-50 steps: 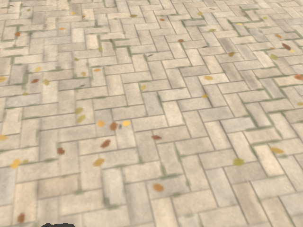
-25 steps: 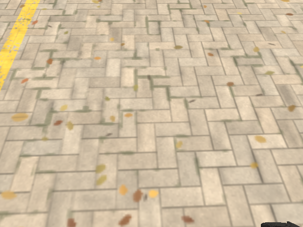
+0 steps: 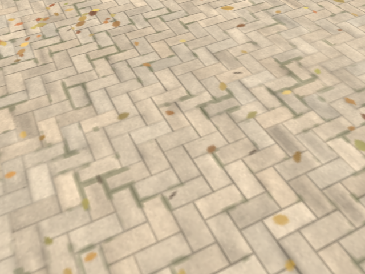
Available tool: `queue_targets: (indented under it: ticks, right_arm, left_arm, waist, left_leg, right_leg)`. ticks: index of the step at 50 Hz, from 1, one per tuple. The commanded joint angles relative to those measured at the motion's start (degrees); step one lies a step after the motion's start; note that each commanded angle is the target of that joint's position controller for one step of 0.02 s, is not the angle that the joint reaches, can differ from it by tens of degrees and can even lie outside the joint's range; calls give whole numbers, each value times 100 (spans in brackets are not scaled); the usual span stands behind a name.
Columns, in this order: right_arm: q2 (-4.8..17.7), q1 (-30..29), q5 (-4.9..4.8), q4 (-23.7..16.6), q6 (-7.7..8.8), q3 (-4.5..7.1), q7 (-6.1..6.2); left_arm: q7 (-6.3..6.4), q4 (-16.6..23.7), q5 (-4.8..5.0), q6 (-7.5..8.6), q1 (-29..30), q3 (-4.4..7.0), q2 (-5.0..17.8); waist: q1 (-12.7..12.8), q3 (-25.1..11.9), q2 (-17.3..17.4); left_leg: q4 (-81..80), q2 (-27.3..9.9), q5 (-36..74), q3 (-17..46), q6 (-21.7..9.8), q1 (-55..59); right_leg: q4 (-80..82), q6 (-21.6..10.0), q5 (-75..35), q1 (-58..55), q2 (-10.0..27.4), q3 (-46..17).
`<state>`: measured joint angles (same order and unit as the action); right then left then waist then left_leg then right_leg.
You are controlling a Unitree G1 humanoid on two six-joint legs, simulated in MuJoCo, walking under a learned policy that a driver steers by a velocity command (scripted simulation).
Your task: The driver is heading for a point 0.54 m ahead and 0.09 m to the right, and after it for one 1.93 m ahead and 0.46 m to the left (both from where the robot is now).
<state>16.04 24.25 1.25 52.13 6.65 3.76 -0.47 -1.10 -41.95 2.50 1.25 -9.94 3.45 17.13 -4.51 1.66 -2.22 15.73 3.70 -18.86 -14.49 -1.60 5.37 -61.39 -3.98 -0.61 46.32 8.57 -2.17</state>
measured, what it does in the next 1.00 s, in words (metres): walks ahead: right foot, then left foot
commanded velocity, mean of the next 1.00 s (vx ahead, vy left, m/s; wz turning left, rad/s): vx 0.56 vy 0.00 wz -0.08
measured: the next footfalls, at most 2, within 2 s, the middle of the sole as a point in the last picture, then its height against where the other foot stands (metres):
right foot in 0.18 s outside the picture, level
left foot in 0.60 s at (195, 210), level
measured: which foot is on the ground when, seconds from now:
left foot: down 0.00-0.18, up 0.20-0.58, down 0.60-1.00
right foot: up 0.00-0.16, down 0.18-0.60, up 0.62-1.00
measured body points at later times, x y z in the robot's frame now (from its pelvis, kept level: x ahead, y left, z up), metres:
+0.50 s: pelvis +0.43 -0.05 +0.00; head +0.45 -0.08 +0.45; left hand +0.55 +0.19 -0.11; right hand +0.61 -0.34 -0.05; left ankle +0.72 +0.04 -0.67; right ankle +0.33 -0.07 -0.73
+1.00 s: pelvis +0.67 -0.10 +0.00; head +0.71 -0.09 +0.45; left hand +0.89 +0.14 -0.08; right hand +0.78 -0.41 -0.08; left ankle +0.75 -0.04 -0.73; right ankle +0.78 -0.28 -0.69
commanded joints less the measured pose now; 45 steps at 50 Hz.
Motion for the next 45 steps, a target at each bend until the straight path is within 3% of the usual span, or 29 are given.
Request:
queue_targets:
  ticks: [1, 3, 5, 7, 8, 9, 10, 11, 12, 13, 14, 16, 18, 20, 21, 23, 25, 27, 28, 29, 30, 31, 32, 33, 34, 35, 38, 41, 45]
  right_arm:
    - [708, -647, 3, -568, 93, 81, 112]
    - [927, -565, -9, -579, 8, 107, 186]
    - [1237, -482, -11, -630, -122, 170, 291]
    - [1595, -892, -109, -815, -289, 285, 340]
    - [1604, -1352, -157, -1006, -289, 299, 277]
    - [1176, -1741, -268, -1031, -202, 203, 141]
    - [-150, -1537, -129, -1359, 75, -147, 6]
    - [-256, -874, -286, -1797, 360, -298, -73]
    - [423, -1647, -371, -1926, 510, -183, -101]
    - [518, -1911, -397, -1987, 521, -124, -70]
    - [444, -1702, -279, -1914, 459, -135, -20]
    - [601, -1443, -123, -1817, 252, -51, 33]
    - [628, -1651, -52, -1864, 134, -37, 105]
    - [219, -2286, 88, -2084, 123, -186, 90]
    - [-42, -2544, 131, -2123, 154, -271, 34]
    - [-107, -2816, 32, -2155, 183, -269, -59]
    - [99, -3051, -71, -2247, 177, -172, -124]
    - [308, -2857, -110, -2204, 202, -57, -204]
    - [490, -2291, -133, -2038, 215, 35, -237]
    - [678, -1314, -163, -1791, 231, 142, -270]
    - [851, -183, -138, -1517, 223, 204, -270]
    - [1187, -176, -36, -1564, 194, 198, -288]
    - [1284, -530, 75, -1776, 166, 208, -282]
    - [1120, -917, -28, -2051, 25, 265, -211]
    - [816, -1203, -106, -2146, -138, 172, -127]
    - [802, -1307, -130, -2161, -244, 130, -89]
    - [771, -1469, -138, -2142, -369, 146, -37]
    - [973, -1228, -190, -2025, -493, 245, 74]
    - [1143, -1298, -321, -2104, -789, 336, 266]
  left_arm:
    - [-168, 427, -27, 100, 395, -32, 100]
    - [-324, 614, -21, 178, 691, -35, 100]
    - [-398, 689, 41, 199, 526, 86, 343]
    - [-343, 467, 118, 40, -817, 313, 783]
    - [-257, 106, 60, -84, -2215, 548, 1263]
    - [-100, -216, 89, -160, -3109, 655, 1399]
    - [-126, -304, -89, -130, -2638, 512, 1306]
    - [-167, 140, -318, 117, -1944, 305, 978]
    - [-188, 260, -261, 246, -1942, 288, 629]
    - [-236, 245, -229, 363, -1700, 258, 569]
    - [-247, 354, -214, 449, -1232, 267, 641]
    - [-128, 535, -203, 479, -705, 238, 606]
    - [35, 497, -146, 463, -654, 197, 496]
    - [236, 339, -148, 378, -728, 137, 332]
    - [284, 180, -128, 321, -1012, 109, 234]
    - [270, -103, -155, 268, -1693, 105, 283]
    - [253, -283, -171, 228, -1838, 96, 300]
    - [285, -361, -267, 209, -1761, 101, 335]
    - [317, -302, -341, 201, -1568, 135, 444]
    - [346, -141, -372, 183, -1059, 182, 609]
    - [351, 93, -418, 183, -509, 167, 577]
    - [307, 298, -608, 190, -1253, 32, -87]
    - [182, 271, -338, 211, -2208, -90, 34]
    - [144, 302, -274, 179, -1689, -26, 557]
    - [146, 534, -304, 144, -776, 39, 752]
    - [185, 678, -372, 106, -332, 41, 651]
    - [258, 755, -407, -3, -367, 18, 400]
    - [355, 723, -419, 19, -166, -14, 207]
    - [363, 716, -326, -48, 280, 51, 356]
  waist:
    - [249, 947, 40]
    - [268, 928, 64]
    - [511, 477, 446]
    - [1386, -230, 1048]
    - [2076, -806, 1014]
    - [2480, -815, 295]
    - [1422, -202, -1997]
    - [707, -1344, -1924]
    - [1053, -1025, -630]
    - [718, -375, 529]
    - [331, -174, 940]
    - [42, 101, 835]
    - [74, 356, 757]
    - [410, 508, 461]
    - [711, 389, 297]
    - [1206, 102, -18]
    - [1340, 94, -205]
    - [1156, -103, -225]
    - [855, -406, -295]
    - [251, -750, -403]
    - [-375, -1211, -288]
    - [312, -1883, 1618]
    - [585, -2779, 1994]
    - [223, -2800, 1131]
    - [138, -2037, 211]
    - [301, -1357, -378]
    - [691, -684, 192]
    - [640, -978, 398]
    - [534, -1047, 744]
  left_leg:
    - [-1050, -1491, 2524, 151, -157, -920]
    - [-803, -1528, 3980, -155, 91, -481]
    - [-41, -1562, 6788, -301, 207, -22]
    - [1598, -1801, 8880, -231, 63, -32]
    - [3155, -1783, 8604, 0, -88, -767]
    - [5584, -1007, 5039, -9, 18, -1899]
    - [7958, 254, -1370, 722, 167, -4134]
    - [8544, 317, -1563, 2160, -39, -5464]
    - [7923, 18, -946, 2366, -317, -5609]
    - [7068, -231, -396, 2323, -418, -5406]
    - [6539, -455, -89, 2423, -303, -4968]
    - [5808, -689, 166, 2488, 61, -4272]
    - [4723, -874, 406, 2157, 348, -3976]
    - [3299, -806, 1688, 1532, 525, -3481]
    - [2546, -664, 2656, 1299, 501, -3100]
    - [1746, -401, 4035, 1135, 393, -2777]
    - [1226, -311, 3934, 1170, 187, -3056]
    - [1111, -115, 3538, 1168, -74, -3087]
    - [1203, 74, 3239, 1145, -178, -2767]
    - [1157, 146, 3164, 1140, -260, -2128]
    - [1049, -221, 3810, 1521, -375, -1060]
    - [1660, -1473, 6108, 3406, -1021, 643]
    - [1088, -2579, 4936, 6181, -2181, 2027]
    - [779, -2361, 2969, 6201, -2048, 1726]
    - [582, -1912, 1842, 5485, -1688, 678]
    - [342, -1610, 1464, 5161, -1497, -394]
    - [54, -877, 1892, 4410, -1202, -1840]
    - [309, -751, 3270, 4194, -1137, -1967]
    - [260, -548, 1415, 4419, -728, -2049]
  right_leg:
    - [849, -93, -805, -102, -53, 332]
    - [1611, -253, -886, -397, -287, 785]
    - [1770, -371, -651, -1237, -824, 1375]
    - [1424, -565, 253, -2746, -1164, 1439]
    - [1426, -800, 596, -4432, -1173, 1067]
    - [2233, -1070, 317, -5722, -957, 448]
    - [2493, -1546, 241, -6101, -745, -1246]
    - [3699, -2526, 2570, -6680, 319, -4321]
    - [4779, -2182, 3687, -6230, 473, -4894]
    - [5057, -1835, 3945, -5258, 401, -4662]
    - [4962, -1792, 3675, -4398, 313, -4444]
    - [4969, -1687, 2744, -3262, -254, -3497]
    - [4968, -1536, 1314, -2670, -544, -2479]
    - [4574, -1139, -1093, -2118, -1011, -1112]
    - [4420, -896, -1263, -2051, -1232, -692]
    - [4466, -698, -764, -2509, -1020, -727]
    - [4176, -576, -708, -3276, -792, -756]
    - [3576, -395, -1549, -3962, -555, -721]
    - [3106, -274, -2499, -4273, -487, -659]
    - [2147, -96, -3262, -4331, -523, -457]
    - [474, 125, -2750, -3831, -745, -237]
    - [-1874, 519, 2866, -2144, -1535, 71]
    - [-3168, 774, 3749, -706, -1816, -706]
    - [-3353, 705, 3125, -491, -1405, -1025]
    - [-2877, 611, 2692, -452, -1263, -879]
    - [-2441, 577, 2553, -476, -1226, -747]
    - [-878, 578, 2408, -1079, -1092, -687]
    - [333, 775, 2272, -1381, -1263, -588]
    - [1130, 862, 1473, -1495, -1375, -788]
Velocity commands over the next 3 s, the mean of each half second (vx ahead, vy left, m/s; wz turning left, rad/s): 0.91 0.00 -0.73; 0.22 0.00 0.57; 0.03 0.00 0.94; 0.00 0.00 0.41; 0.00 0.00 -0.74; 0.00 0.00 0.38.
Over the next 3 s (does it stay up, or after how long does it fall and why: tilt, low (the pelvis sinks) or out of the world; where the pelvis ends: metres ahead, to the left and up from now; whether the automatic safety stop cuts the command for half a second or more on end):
stays up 0.82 -0.12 0.00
